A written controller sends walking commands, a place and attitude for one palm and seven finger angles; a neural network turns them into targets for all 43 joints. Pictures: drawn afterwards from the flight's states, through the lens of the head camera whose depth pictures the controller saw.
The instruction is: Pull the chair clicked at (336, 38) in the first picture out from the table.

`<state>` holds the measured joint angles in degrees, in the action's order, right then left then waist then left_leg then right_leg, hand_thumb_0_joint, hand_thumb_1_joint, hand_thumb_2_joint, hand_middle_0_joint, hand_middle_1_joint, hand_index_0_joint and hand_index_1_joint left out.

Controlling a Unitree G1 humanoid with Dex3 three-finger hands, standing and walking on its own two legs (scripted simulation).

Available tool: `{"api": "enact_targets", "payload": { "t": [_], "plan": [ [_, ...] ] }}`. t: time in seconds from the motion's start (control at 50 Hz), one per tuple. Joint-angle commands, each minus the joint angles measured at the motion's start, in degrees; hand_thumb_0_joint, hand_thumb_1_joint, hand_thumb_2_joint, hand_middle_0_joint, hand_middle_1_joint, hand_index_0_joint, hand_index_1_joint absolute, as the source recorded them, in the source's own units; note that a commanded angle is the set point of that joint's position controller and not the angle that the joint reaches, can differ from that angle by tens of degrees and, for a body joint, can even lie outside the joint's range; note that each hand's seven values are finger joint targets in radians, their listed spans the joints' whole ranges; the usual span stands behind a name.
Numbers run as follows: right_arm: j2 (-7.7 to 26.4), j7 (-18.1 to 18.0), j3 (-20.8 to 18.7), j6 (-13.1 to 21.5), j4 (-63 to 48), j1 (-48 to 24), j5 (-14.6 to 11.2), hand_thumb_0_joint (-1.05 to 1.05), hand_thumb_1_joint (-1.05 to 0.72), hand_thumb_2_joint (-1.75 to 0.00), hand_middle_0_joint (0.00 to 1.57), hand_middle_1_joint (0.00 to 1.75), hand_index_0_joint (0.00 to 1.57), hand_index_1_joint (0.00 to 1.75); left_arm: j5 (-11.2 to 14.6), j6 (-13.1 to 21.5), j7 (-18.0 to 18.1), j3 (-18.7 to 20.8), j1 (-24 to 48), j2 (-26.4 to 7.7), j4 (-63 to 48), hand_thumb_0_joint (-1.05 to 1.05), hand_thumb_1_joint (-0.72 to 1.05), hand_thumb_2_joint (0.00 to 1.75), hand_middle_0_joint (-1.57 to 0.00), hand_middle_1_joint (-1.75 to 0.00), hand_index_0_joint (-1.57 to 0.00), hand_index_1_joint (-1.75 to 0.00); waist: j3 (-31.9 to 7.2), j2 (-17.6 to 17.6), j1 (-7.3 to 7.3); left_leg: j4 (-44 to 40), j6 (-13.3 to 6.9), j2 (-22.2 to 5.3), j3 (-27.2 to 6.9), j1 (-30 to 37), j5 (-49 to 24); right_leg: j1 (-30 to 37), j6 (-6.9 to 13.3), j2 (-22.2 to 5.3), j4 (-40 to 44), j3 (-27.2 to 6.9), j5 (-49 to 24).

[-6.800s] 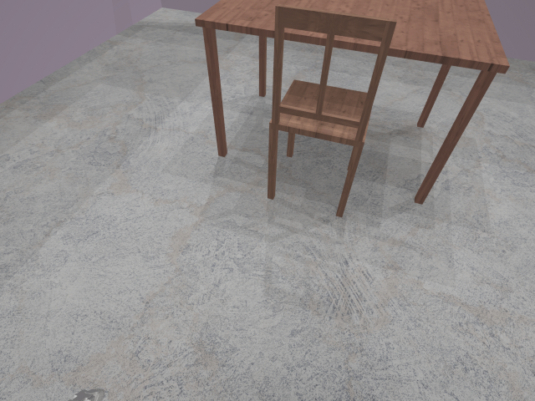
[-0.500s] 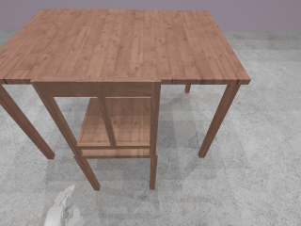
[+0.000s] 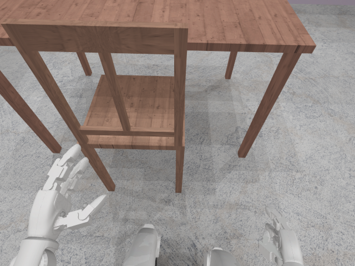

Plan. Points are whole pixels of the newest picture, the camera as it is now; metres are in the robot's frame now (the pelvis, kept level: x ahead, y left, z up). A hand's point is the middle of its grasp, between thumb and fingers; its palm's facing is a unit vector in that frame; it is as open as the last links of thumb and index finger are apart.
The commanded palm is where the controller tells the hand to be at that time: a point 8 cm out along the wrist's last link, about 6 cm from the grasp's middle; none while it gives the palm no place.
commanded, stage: raise the hand toward the chair's back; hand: left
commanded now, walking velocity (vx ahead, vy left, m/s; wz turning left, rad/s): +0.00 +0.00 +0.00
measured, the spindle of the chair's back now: (117, 97) +0.52 +0.23 +0.04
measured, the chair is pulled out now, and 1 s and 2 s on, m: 0.00 0.00 0.00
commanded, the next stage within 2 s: aim the fingers beside a spindle in 1.46 s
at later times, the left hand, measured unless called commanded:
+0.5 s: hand (78, 187) +0.25 +0.23 +0.07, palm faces +0.09 -0.99 -0.05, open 15.4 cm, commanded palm +0.22 +0.28 +0.07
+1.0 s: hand (70, 176) +0.26 +0.24 +0.08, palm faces +0.09 -0.99 -0.06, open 16.9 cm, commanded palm +0.24 +0.29 +0.08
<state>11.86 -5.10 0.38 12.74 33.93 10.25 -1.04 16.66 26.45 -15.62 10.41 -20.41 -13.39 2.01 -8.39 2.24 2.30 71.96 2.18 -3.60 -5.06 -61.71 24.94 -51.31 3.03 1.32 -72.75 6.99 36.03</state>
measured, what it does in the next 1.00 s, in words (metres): stands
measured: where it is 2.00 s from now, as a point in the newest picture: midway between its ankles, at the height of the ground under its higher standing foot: outside the picture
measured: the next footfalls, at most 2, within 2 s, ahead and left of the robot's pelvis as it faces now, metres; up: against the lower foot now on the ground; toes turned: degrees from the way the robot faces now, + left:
none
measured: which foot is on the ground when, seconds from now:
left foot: down 0.00-1.00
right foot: down 0.00-1.00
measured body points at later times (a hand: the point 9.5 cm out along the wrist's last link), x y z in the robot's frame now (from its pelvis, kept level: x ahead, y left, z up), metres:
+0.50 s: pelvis +0.02 +0.03 +0.02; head +0.08 +0.04 +0.46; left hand +0.24 +0.28 +0.07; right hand +0.20 -0.22 -0.06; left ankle +0.09 +0.15 -0.62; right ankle +0.00 -0.09 -0.62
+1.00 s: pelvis +0.02 +0.04 +0.03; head +0.07 +0.04 +0.48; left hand +0.25 +0.29 +0.09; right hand +0.19 -0.20 -0.05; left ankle +0.09 +0.15 -0.62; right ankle +0.00 -0.09 -0.62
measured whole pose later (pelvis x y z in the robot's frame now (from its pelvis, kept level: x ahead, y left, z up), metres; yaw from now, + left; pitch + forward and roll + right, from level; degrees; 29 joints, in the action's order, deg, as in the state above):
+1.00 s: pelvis +0.02 +0.04 +0.03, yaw -1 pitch +14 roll -3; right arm 13.3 -3.5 0.9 9.5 32.6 13.2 -0.9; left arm 15.1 21.7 -10.4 11.8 -17.0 -14.0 3.2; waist -8.4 2.6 -0.5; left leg 64.7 -0.4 -2.5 -1.8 -55.4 23.6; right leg -45.0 -0.4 -0.1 -63.6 4.1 32.7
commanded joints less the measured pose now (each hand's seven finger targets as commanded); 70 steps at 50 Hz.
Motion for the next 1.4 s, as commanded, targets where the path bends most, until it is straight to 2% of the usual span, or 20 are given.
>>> {"api": "enact_targets", "payload": {
  "t": [0.0,0.02,0.04,0.08,0.14,0.16,0.22,0.36,0.46,0.54,0.66,0.76,0.88,0.96,1.08,1.16,1.18,1.2,1.34,1.38],
  "plan": [
    [7.1,-1.2,-3.8,2.7,-9.1,-2.0,-0.5,0.00,-0.90,-0.90,0.20,0.30,0.20,0.30,2.1,-3.4,-0.4,6.7,0.7,-7.9,-10.4,0.00,0.13,0.57,-0.12,-0.18,-0.12,-0.18,-14.4,-1.1,-0.73,-8.9,-4.3,2.4,3.6,14.2,-6.3,7.7,-3.0,-1.6,20.9,-11.0,-9.4],
    [6.6,-1.0,-4.1,2.5,-8.7,-2.2,-0.4,0.00,-0.90,-0.90,0.20,0.30,0.20,0.30,2.0,-3.6,0.7,8.0,-0.1,-8.0,-10.9,0.00,0.11,0.56,-0.12,-0.18,-0.12,-0.18,-14.8,-2.0,-0.27,-9.7,-4.1,2.3,3.5,15.0,-7.8,8.7,-3.2,-1.6,20.4,-10.2,-12.4],
    [6.2,-0.8,-4.2,2.3,-8.5,-2.2,-0.2,0.00,-0.90,-0.90,0.20,0.30,0.20,0.30,1.9,-3.5,1.8,7.8,-0.7,-6.9,-10.6,0.00,0.08,0.55,-0.12,-0.17,-0.12,-0.17,-13.9,-3.3,-0.50,-10.0,-4.0,2.4,3.5,15.0,-8.4,8.6,-3.5,-1.7,20.1,-9.6,-14.5],
    [6.1,-0.5,-4.5,2.0,-7.6,-2.3,0.2,0.00,-0.90,-0.90,0.20,0.30,0.20,0.30,1.2,-2.0,3.4,8.9,-0.9,-7.3,-9.6,0.00,0.04,0.53,-0.11,-0.16,-0.11,-0.16,-13.3,-4.6,-0.42,-10.1,-3.9,2.3,3.2,14.9,-9.8,8.0,-3.5,-1.2,18.6,-8.4,-17.2],
    [6.5,0.1,-4.6,2.1,-7.0,-1.4,0.5,0.00,-0.90,-0.90,0.20,0.30,0.20,0.30,0.0,1.2,4.2,6.2,0.2,-5.6,-10.2,0.00,-0.03,0.50,-0.11,-0.15,-0.11,-0.15,-11.8,-2.8,-1.62,-10.8,-3.9,2.2,3.4,16.0,-9.2,4.7,-3.1,-1.0,17.9,-7.0,-15.7],
    [6.7,0.2,-4.7,2.1,-7.1,-1.2,0.5,0.00,-0.90,-0.90,0.20,0.30,0.20,0.30,-0.2,1.8,4.3,5.3,-0.2,-5.1,-9.3,0.00,-0.06,0.49,-0.10,-0.15,-0.10,-0.15,-10.7,-3.4,-2.09,-11.0,-3.9,2.2,3.5,16.1,-8.3,3.4,-3.0,-0.8,17.9,-6.6,-14.2],
    [7.4,0.2,-4.8,2.1,-7.7,-0.7,0.3,0.00,-0.90,-0.90,0.20,0.30,0.20,0.30,-0.4,3.1,3.9,4.7,0.0,-5.5,-9.8,0.00,-0.13,0.46,-0.10,-0.14,-0.10,-0.14,-11.9,-2.6,-1.98,-11.6,-4.0,2.2,3.6,17.0,-7.6,3.2,-2.6,-0.6,17.9,-6.2,-12.2],
    [8.2,0.1,-4.6,1.8,-8.5,-0.4,0.4,0.00,-0.90,-0.90,0.20,0.30,0.20,0.30,-0.8,3.6,5.4,3.9,1.1,-5.6,-14.1,0.00,-0.29,0.39,-0.08,-0.11,-0.08,-0.11,-14.0,1.2,-2.33,-13.7,-4.0,2.1,3.1,21.6,-8.3,2.1,-2.1,-0.2,16.9,-3.6,-13.3],
    [8.4,0.5,-4.3,0.8,-9.0,-0.4,0.4,0.00,-0.90,-0.90,0.20,0.30,0.20,0.30,-1.5,2.3,6.2,2.9,1.5,-5.1,-13.4,0.00,-0.41,0.34,-0.07,-0.09,-0.07,-0.09,-12.2,1.5,-3.04,-14.9,-3.7,2.0,2.4,22.3,-7.4,1.7,-2.0,0.1,17.3,-2.6,-12.9],
    [8.7,0.7,-3.8,0.1,-10.0,-0.3,0.3,0.00,-0.90,-0.90,0.20,0.30,0.20,0.30,-1.9,0.8,6.0,3.0,2.4,-5.7,-12.6,0.00,-0.50,0.30,-0.06,-0.08,-0.06,-0.08,-11.2,1.9,-2.95,-16.1,-3.5,1.9,1.9,22.8,-6.0,2.0,-1.8,0.3,17.8,-2.3,-12.0],
    [8.8,0.9,-3.2,-0.4,-10.7,0.0,0.4,0.00,-0.90,-0.90,0.20,0.30,0.20,0.30,-1.9,0.1,5.8,3.2,4.4,-6.2,-13.7,0.00,-0.50,0.30,-0.06,-0.08,-0.06,-0.08,-12.1,3.6,-2.96,-16.9,-3.2,1.7,1.2,25.0,-6.8,2.4,-1.7,0.4,17.9,-1.8,-12.6],
    [9.0,0.9,-3.0,-0.5,-10.6,-0.1,0.4,0.00,-0.90,-0.90,0.20,0.30,0.20,0.30,-1.7,-0.1,5.5,3.7,6.0,-6.7,-12.4,0.00,-0.50,0.30,-0.06,-0.08,-0.06,-0.08,-11.3,2.2,-3.40,-17.4,-3.3,1.8,0.9,24.5,-4.9,2.2,-1.8,0.4,18.5,-1.8,-11.5],
    [9.3,0.7,-3.0,-0.3,-10.1,0.1,0.3,0.00,-0.90,-0.90,0.20,0.30,0.20,0.30,-1.2,-0.6,5.1,5.8,7.0,-8.7,-11.4,0.00,-0.50,0.30,-0.06,-0.08,-0.06,-0.08,-12.4,2.3,-2.89,-17.6,-3.4,1.9,1.3,24.5,-6.0,4.0,-1.8,0.5,19.2,-2.2,-12.2],
    [9.4,0.6,-3.0,-0.1,-9.8,0.3,0.0,0.00,-0.90,-0.90,0.20,0.30,0.20,0.30,-0.8,-0.5,5.0,5.2,8.0,-7.8,-10.3,0.00,-0.50,0.30,-0.06,-0.08,-0.06,-0.08,-11.3,1.6,-3.30,-17.9,-3.4,2.1,1.8,24.2,-4.8,4.0,-2.0,0.3,20.1,-2.4,-11.2],
    [9.6,0.7,-3.4,-0.1,-9.7,0.3,0.0,0.00,-0.90,-0.90,0.20,0.30,0.20,0.30,-0.7,-0.4,5.1,6.1,6.5,-8.5,-8.5,0.00,-0.50,0.30,-0.06,-0.08,-0.06,-0.08,-10.8,0.0,-2.91,-17.8,-3.6,2.2,2.3,22.9,-5.5,5.3,-2.0,0.3,20.8,-3.0,-11.7],
    [9.4,0.9,-3.3,0.0,-9.8,0.3,0.0,0.00,-0.90,-0.90,0.20,0.30,0.20,0.30,-1.0,0.6,5.7,5.4,7.8,-8.1,-9.7,0.00,-0.50,0.30,-0.06,-0.08,-0.06,-0.08,-10.4,2.0,-3.10,-17.9,-3.5,2.2,2.4,23.5,-5.0,4.5,-2.0,0.1,20.5,-3.0,-11.2],
    [9.5,0.8,-3.4,-0.1,-9.6,0.3,0.1,0.00,-0.90,-0.90,0.20,0.30,0.20,0.30,-1.3,0.8,6.0,6.3,7.7,-9.1,-9.5,0.00,-0.50,0.30,-0.06,-0.08,-0.06,-0.08,-10.5,1.8,-3.00,-17.6,-3.6,2.2,2.5,23.0,-4.9,4.8,-2.0,0.1,20.6,-3.2,-11.1],
    [9.4,0.9,-3.3,-0.1,-9.7,0.2,0.0,0.00,-0.90,-0.90,0.20,0.30,0.20,0.30,-1.2,0.9,6.0,5.4,7.5,-8.0,-9.3,0.00,-0.50,0.30,-0.06,-0.08,-0.06,-0.08,-10.3,1.6,-3.24,-17.7,-3.6,2.2,2.6,23.2,-4.7,4.5,-2.0,0.1,20.7,-3.2,-10.9],
    [9.3,0.9,-3.4,0.0,-9.5,0.4,0.0,0.00,-0.90,-0.90,0.20,0.30,0.20,0.30,-0.7,1.0,5.4,5.4,7.9,-7.9,-9.4,0.00,-0.50,0.30,-0.06,-0.08,-0.06,-0.08,-11.5,1.2,-3.37,-16.7,-3.8,2.3,3.2,23.3,-7.0,5.8,-2.3,0.0,21.0,-3.9,-13.3],
    [9.3,0.8,-3.4,-0.1,-9.3,0.5,0.0,0.00,-0.90,-0.90,0.20,0.30,0.20,0.30,-0.8,0.7,5.2,5.6,7.6,-8.1,-8.6,0.00,-0.50,0.30,-0.06,-0.08,-0.06,-0.08,-11.4,-0.1,-3.50,-16.2,-3.9,2.3,3.2,22.8,-7.4,5.9,-2.4,0.1,21.0,-4.1,-13.8]
  ]
}}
